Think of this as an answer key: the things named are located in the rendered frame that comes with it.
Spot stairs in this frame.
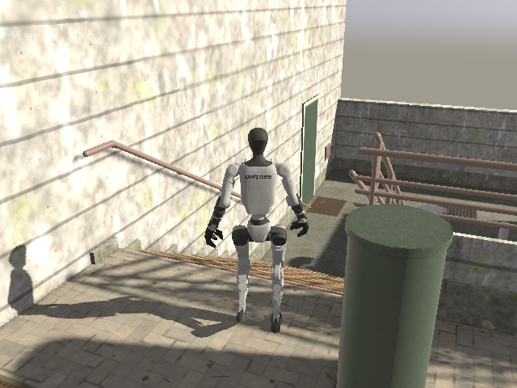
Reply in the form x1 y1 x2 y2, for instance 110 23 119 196
139 250 344 296

